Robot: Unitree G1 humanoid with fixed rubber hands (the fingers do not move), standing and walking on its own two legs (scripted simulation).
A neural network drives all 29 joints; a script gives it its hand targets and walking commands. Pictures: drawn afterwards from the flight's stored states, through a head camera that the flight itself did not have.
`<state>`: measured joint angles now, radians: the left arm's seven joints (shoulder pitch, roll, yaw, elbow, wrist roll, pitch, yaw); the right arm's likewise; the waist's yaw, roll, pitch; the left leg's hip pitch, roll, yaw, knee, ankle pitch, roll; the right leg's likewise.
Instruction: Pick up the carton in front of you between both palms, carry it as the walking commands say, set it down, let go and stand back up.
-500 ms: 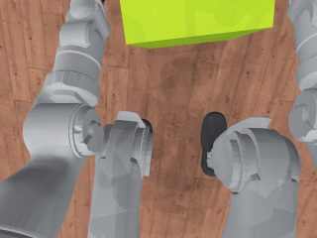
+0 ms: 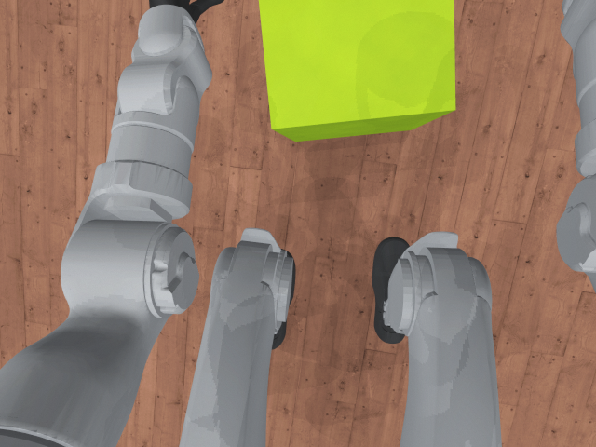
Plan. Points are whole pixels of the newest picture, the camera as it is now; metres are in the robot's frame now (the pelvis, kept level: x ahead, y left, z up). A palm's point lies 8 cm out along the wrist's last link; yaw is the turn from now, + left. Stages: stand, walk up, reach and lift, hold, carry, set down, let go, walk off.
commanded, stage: set down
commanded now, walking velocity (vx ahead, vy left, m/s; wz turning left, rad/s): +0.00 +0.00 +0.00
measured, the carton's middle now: (351, 58) +0.55 -0.04 -0.30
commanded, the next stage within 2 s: let go in 0.70 s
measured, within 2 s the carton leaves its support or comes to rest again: neither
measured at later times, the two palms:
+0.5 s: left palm out of the picture +0.55 +0.15 +0.03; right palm out of the picture +0.58 -0.25 +0.03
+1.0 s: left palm out of the picture +0.50 +0.16 +0.14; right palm out of the picture +0.50 -0.26 +0.13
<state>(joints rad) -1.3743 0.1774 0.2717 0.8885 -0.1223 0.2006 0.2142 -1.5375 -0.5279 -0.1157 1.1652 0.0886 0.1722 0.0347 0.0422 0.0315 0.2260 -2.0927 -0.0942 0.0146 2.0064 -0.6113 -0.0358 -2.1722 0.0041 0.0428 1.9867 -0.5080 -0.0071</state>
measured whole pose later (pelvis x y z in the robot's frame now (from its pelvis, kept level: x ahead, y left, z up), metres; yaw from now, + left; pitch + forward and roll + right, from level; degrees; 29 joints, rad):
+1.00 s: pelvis +0.06 -0.01 +0.25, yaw -4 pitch +42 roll +2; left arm -0.75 0.14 0.29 0.61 0.10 0.16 -0.01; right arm -0.89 -0.25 -0.29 0.76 -0.14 0.18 0.00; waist 0.04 0.00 -0.05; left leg -1.36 -0.03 -0.03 0.96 -0.34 -0.03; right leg -1.42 0.04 0.04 0.94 -0.25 -0.02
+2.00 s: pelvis +0.12 +0.00 +0.35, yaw -4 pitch -5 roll -1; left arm 0.20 0.20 0.05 0.42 0.02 0.14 -0.08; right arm 0.23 -0.22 -0.04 0.41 -0.01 0.14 0.08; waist 0.00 0.02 0.12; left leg -0.06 -0.01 -0.06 0.45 -0.31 0.01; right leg -0.11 0.03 0.03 0.43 -0.24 0.00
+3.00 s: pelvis +0.14 +0.00 +0.35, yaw -4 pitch -1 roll +0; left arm 0.14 0.35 0.03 0.88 0.03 0.00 0.02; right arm 0.19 -0.35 -0.03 0.81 -0.03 0.00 -0.02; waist 0.00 0.00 0.01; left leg -0.10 -0.03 -0.06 0.43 -0.31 0.01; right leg -0.16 0.02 0.03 0.44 -0.26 0.00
